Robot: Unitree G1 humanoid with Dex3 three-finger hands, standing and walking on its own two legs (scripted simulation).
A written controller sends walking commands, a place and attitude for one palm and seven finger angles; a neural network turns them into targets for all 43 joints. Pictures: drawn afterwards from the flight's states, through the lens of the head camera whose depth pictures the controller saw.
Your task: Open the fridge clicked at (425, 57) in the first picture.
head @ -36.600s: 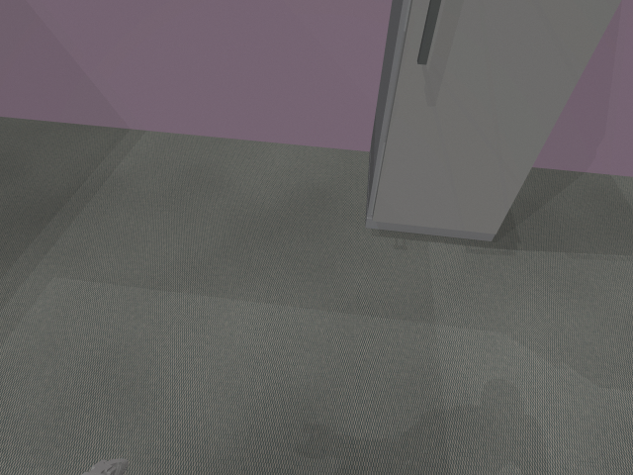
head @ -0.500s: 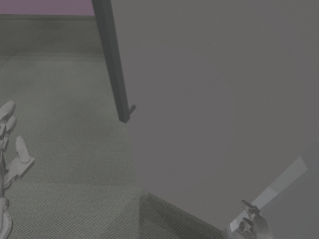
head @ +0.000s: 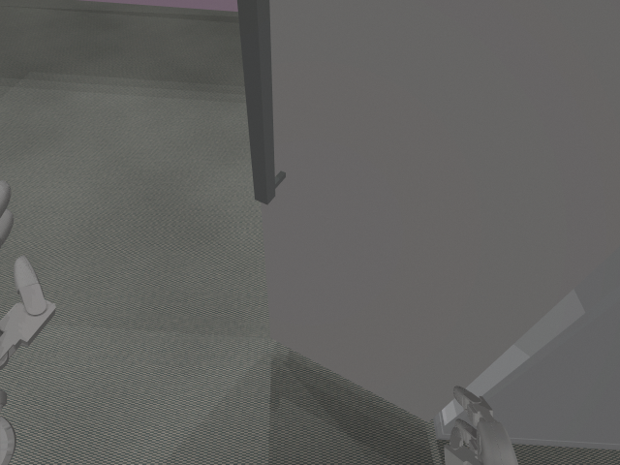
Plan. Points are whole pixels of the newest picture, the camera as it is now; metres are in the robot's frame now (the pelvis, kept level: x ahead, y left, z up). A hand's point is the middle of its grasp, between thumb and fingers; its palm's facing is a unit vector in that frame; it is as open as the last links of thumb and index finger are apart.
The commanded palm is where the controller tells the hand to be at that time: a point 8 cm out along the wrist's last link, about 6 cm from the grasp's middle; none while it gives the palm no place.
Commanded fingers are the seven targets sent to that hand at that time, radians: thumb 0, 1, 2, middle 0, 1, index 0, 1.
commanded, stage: step back with the hand held close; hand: left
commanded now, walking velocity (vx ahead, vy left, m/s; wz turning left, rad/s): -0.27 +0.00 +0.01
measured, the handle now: (268, 68) +0.52 +0.13 +0.25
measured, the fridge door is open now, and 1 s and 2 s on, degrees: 65 65 65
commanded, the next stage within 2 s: stop stepping back and stand still in 0.98 s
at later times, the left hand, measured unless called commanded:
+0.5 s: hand (44, 335) +0.17 +0.25 +0.17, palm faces +0.47 -0.73 -0.49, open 7.4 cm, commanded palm +0.10 +0.29 +0.19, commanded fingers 0.00 0.90 0.90 -0.20 -0.30 -0.20 -0.30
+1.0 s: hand out of the picture +0.10 +0.25 +0.20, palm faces +0.43 -0.78 -0.46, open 7.4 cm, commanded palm +0.04 +0.29 +0.19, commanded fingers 0.00 0.90 0.90 -0.20 -0.30 -0.20 -0.30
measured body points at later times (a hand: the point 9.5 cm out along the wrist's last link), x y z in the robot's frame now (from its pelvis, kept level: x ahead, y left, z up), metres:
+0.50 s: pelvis -0.04 -0.02 -0.01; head -0.01 +0.01 +0.43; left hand +0.14 +0.29 +0.20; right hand +0.13 -0.25 -0.08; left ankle +0.04 +0.08 -0.72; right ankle +0.06 -0.16 -0.72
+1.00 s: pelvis -0.11 -0.01 +0.01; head -0.06 +0.03 +0.45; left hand +0.07 +0.29 +0.22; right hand +0.08 -0.22 -0.07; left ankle -0.02 +0.10 -0.73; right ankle -0.17 -0.16 -0.73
